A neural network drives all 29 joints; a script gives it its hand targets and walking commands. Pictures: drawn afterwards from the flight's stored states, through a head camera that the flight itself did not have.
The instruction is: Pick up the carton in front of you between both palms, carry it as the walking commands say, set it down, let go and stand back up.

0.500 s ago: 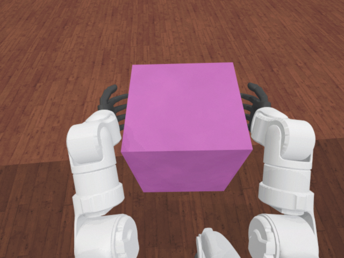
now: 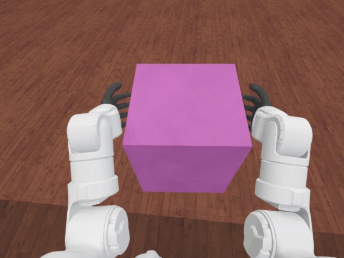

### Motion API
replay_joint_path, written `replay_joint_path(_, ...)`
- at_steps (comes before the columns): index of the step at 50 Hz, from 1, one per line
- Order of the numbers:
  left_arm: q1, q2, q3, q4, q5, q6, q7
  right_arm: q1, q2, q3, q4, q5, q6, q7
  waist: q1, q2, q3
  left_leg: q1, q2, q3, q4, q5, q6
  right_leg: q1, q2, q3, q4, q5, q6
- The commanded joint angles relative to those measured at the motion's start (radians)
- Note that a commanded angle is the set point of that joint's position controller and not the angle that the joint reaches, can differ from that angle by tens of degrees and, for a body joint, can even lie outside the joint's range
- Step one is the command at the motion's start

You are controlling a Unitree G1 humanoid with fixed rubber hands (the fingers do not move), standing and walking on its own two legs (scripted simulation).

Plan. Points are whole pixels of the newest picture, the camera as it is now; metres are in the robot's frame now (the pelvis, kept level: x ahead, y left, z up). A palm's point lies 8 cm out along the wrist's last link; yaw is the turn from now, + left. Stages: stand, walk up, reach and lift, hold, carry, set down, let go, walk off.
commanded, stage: carry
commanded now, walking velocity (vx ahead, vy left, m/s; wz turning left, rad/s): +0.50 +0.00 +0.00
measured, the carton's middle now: (184, 134) +0.38 +0.02 +0.10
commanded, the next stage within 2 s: none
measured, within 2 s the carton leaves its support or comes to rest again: neither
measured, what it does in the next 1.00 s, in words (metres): climbs: right foot 0.04 m higher, then left foot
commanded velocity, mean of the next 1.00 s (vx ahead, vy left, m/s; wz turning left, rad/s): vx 0.50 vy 0.00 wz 0.00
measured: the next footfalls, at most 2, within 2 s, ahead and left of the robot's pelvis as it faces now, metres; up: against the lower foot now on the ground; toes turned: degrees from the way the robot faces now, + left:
right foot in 0.34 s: +0.39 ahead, -0.11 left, +0.07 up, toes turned -6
left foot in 0.74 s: +0.65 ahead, +0.08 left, +0.08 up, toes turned +5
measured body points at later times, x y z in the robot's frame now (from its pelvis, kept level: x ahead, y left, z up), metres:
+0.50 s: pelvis +0.31 -0.03 +0.07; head +0.32 -0.03 +0.51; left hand +0.66 +0.15 +0.20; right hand +0.69 -0.15 +0.21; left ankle +0.23 +0.09 -0.55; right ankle +0.35 -0.10 -0.66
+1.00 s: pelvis +0.62 +0.01 +0.10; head +0.66 +0.02 +0.55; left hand +1.01 +0.13 +0.23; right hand +0.98 -0.17 +0.24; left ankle +0.61 +0.08 -0.64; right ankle +0.67 -0.12 -0.56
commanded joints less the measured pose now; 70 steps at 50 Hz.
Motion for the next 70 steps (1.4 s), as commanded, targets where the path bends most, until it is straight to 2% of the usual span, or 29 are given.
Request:
replay_joint_path(1,-0.683,-0.912,-0.601,-0.05,-0.29,0.018,-0.149,-0.557,0.757,0.566,0.044,0.241,0.0,0.055,-0.177,0.4,-0.565,0.975,0.334,-0.876,-0.403,-0.042,0.278,-0.579,0.169,0.031,0.621,0.051,0.019)
replay_joint_path(3,-0.655,-0.926,-0.559,-0.035,-0.236,0.009,-0.137,-0.678,0.862,0.651,-0.047,0.345,-0.002,0.081,-0.156,0.103,-0.487,0.89,0.342,-0.715,-0.283,0.275,0.272,-0.684,0.089,0.129,0.838,0.053,-0.012)
replay_joint_path(4,-0.632,-0.938,-0.545,-0.041,-0.214,0.005,-0.132,-0.748,0.904,0.697,-0.094,0.4,-0.012,0.091,-0.149,0.04,-0.461,0.835,0.318,-0.629,-0.264,0.327,0.229,-0.699,0.063,0.135,0.816,0.074,-0.021)
replay_joint_path(6,-0.624,-0.942,-0.534,-0.059,-0.175,-0.009,-0.122,-0.856,0.975,0.752,-0.157,0.483,-0.032,0.108,-0.114,0.078,-0.459,0.782,0.277,-0.518,-0.301,0.202,0.161,-0.666,0.042,0.132,0.697,0.118,-0.033)
replay_joint_path(14,-0.562,-0.787,-0.538,-0.132,-0.091,-0.019,-0.075,-0.767,0.876,0.735,-0.153,0.515,-0.033,0.106,-0.121,0.194,-0.39,0.606,0.249,-0.251,-0.396,0.214,0.132,-0.408,0.072,-0.033,0.132,0.2,-0.03)
replay_joint_path(17,-0.539,-0.777,-0.548,-0.078,-0.107,-0.001,-0.081,-0.683,0.836,0.699,-0.073,0.468,-0.011,0.1,-0.013,0.153,-0.457,0.435,0.201,-0.094,-0.129,0.587,0.045,0.09,0.18,-0.173,-0.05,0.286,-0.071)
replay_joint_path(18,-0.499,-0.776,-0.547,-0.047,-0.114,0.003,-0.085,-0.678,0.813,0.682,-0.056,0.449,-0.003,0.098,0.052,0.079,-0.556,0.288,0.168,-0.049,0.101,0.515,0.0,0.371,0.078,0.008,-0.053,0.192,-0.115)
replay_joint_path(19,-0.503,-0.76,-0.547,-0.043,-0.118,0.001,-0.086,-0.666,0.812,0.653,-0.058,0.43,0.006,0.097,0.053,-0.208,-0.645,0.026,0.035,-0.053,0.402,0.197,-0.063,0.527,-0.216,0.608,-0.21,0.015,-0.262)
replay_joint_path(20,-0.526,-0.804,-0.559,-0.047,-0.142,0.005,-0.093,-0.687,0.802,0.636,-0.033,0.404,0.012,0.095,0.057,-0.231,-0.558,-0.157,-0.058,-0.131,0.589,-0.199,-0.062,0.531,-0.25,0.826,-0.343,0.215,-0.315)
replay_joint_path(22,-0.644,-0.904,-0.641,-0.126,-0.237,0.006,-0.116,-0.635,0.819,0.592,-0.002,0.35,0.008,0.09,0.046,0.04,-0.469,-0.269,0.015,-0.196,0.756,-0.162,-0.025,0.452,-0.242,0.617,-0.189,0.596,-0.301)
replay_joint_path(23,-0.712,-0.958,-0.673,-0.164,-0.288,-0.002,-0.129,-0.623,0.833,0.575,0.011,0.323,0.004,0.088,0.035,0.087,-0.449,-0.262,0.041,-0.197,0.698,-0.133,-0.018,0.392,-0.215,0.528,-0.174,0.642,-0.254)
replay_joint_path(25,-0.83,-1.031,-0.72,-0.221,-0.373,-0.019,-0.154,-0.628,0.856,0.56,0.0,0.277,-0.009,0.082,0.008,0.02,-0.447,-0.207,0.056,-0.189,0.582,-0.103,-0.016,0.328,-0.181,0.429,-0.213,0.508,-0.195)
replay_joint_path(28,-0.874,-1.047,-0.732,-0.241,-0.425,-0.033,-0.171,-0.653,0.829,0.564,-0.047,0.239,-0.028,0.062,0.015,-0.036,-0.422,-0.209,0.054,-0.144,0.435,-0.096,-0.028,0.299,-0.179,0.364,-0.276,0.463,-0.214)
replay_joint_path(34,-0.723,-0.94,-0.67,-0.13,-0.374,-0.005,-0.154,-0.588,0.73,0.57,-0.043,0.209,0.0,0.034,0.021,-0.099,-0.37,0.097,-0.005,0.007,-0.063,0.085,-0.032,0.187,-0.131,0.148,-0.29,0.592,-0.152)
replay_joint_path(37,-0.664,-0.915,-0.635,-0.069,-0.324,0.012,-0.146,-0.567,0.73,0.568,0.01,0.232,0.018,0.048,-0.097,-0.051,-0.463,0.506,-0.08,0.118,-0.233,0.142,0.003,0.12,-0.084,-0.015,0.026,0.974,-0.075)
replay_joint_path(38,-0.664,-0.9,-0.622,-0.06,-0.301,0.014,-0.142,-0.557,0.743,0.571,0.02,0.25,0.02,0.055,-0.151,0.003,-0.532,0.769,0.017,-0.019,-0.208,0.067,0.028,-0.077,-0.069,-0.023,0.213,0.797,-0.033)
replay_joint_path(39,-0.648,-0.904,-0.602,-0.063,-0.28,0.02,-0.142,-0.564,0.75,0.578,0.013,0.264,0.014,0.061,-0.151,0.261,-0.538,0.89,0.269,-0.522,-0.294,-0.022,0.136,-0.368,0.055,-0.022,0.467,0.378,0.018)
replay_joint_path(40,-0.671,-0.901,-0.591,-0.051,-0.258,0.022,-0.138,-0.581,0.778,0.584,0.012,0.284,0.014,0.07,-0.131,0.311,-0.475,0.915,0.351,-0.765,-0.375,0.244,0.208,-0.549,0.148,0.064,0.65,0.091,0.018)
replay_joint_path(41,-0.674,-0.912,-0.577,-0.036,-0.239,0.02,-0.132,-0.64,0.817,0.613,-0.018,0.322,0.013,0.08,-0.124,0.222,-0.476,0.904,0.365,-0.692,-0.34,0.365,0.232,-0.593,0.103,0.111,0.747,0.088,-0.008)
replay_joint_path(43,-0.662,-0.944,-0.56,-0.045,-0.217,0.01,-0.124,-0.761,0.91,0.68,-0.077,0.409,-0.003,0.102,-0.118,0.079,-0.435,0.792,0.32,-0.539,-0.32,0.459,0.174,-0.606,0.043,0.13,0.669,0.171,-0.014)
replay_joint_path(48,-0.629,-0.946,-0.569,-0.103,-0.154,-0.025,-0.098,-0.817,0.971,0.727,-0.16,0.499,-0.035,0.123,-0.116,0.155,-0.451,0.768,0.28,-0.379,-0.376,0.489,0.143,-0.575,0.034,0.082,0.418,0.249,0.004)
replay_joint_path(55,-0.483,-0.914,-0.599,-0.051,-0.119,-0.033,-0.107,-0.581,0.915,0.687,-0.002,0.406,-0.05,0.132,-0.121,0.184,-0.356,0.767,0.202,-0.156,-0.364,0.733,0.082,-0.435,0.074,-0.04,-0.067,0.55,-0.009)
replay_joint_path(59,-0.452,-0.979,-0.644,-0.029,-0.172,-0.05,-0.148,-0.474,0.939,0.676,0.043,0.35,-0.067,0.137,-0.07,0.216,-0.394,0.727,0.184,-0.046,-0.17,0.922,-0.01,-0.075,0.125,-0.122,-0.289,0.633,-0.038)
replay_joint_path(60,-0.429,-0.998,-0.649,-0.028,-0.183,-0.057,-0.158,-0.45,0.948,0.682,0.041,0.342,-0.07,0.139,-0.044,0.173,-0.445,0.61,0.164,-0.017,-0.03,0.772,-0.042,0.129,0.078,-0.082,-0.267,0.588,-0.042)
replay_joint_path(61,-0.387,-1.005,-0.641,-0.027,-0.184,-0.063,-0.166,-0.44,0.951,0.691,0.031,0.337,-0.072,0.142,-0.026,0.048,-0.516,0.428,0.137,-0.02,0.165,0.445,-0.061,0.33,-0.12,0.179,-0.196,0.608,-0.066)
replay_joint_path(62,-0.398,-1.005,-0.663,-0.039,-0.18,-0.073,-0.167,-0.411,1.001,0.697,0.01,0.328,-0.075,0.145,-0.038,-0.212,-0.572,0.079,-0.009,-0.069,0.397,-0.07,-0.089,0.582,-0.33,0.589,-0.253,0.609,-0.222)
replay_joint_path(63,-0.342,-1.043,-0.678,-0.042,-0.203,-0.08,-0.175,-0.403,0.994,0.711,-0.018,0.326,-0.078,0.147,-0.021,-0.212,-0.532,-0.079,-0.023,-0.142,0.542,-0.168,-0.071,0.582,-0.328,0.648,-0.313,0.575,-0.262)
replay_joint_path(66,-0.315,-1.174,-0.768,-0.194,-0.254,-0.114,-0.21,-0.312,1.085,0.78,-0.107,0.325,-0.117,0.154,-0.03,0.018,-0.451,-0.096,0.078,-0.171,0.426,-0.04,-0.057,0.428,-0.262,0.396,-0.326,0.78,-0.172)
replay_joint_path(70,-0.16,-1.19,-0.877,-0.373,-0.281,-0.149,-0.24,-0.092,1.114,0.876,-0.245,0.299,-0.169,0.163,-0.035,-0.052,-0.456,-0.011,0.079,-0.115,0.16,-0.02,-0.087,0.381,-0.226,0.248,-0.386,0.778,-0.144)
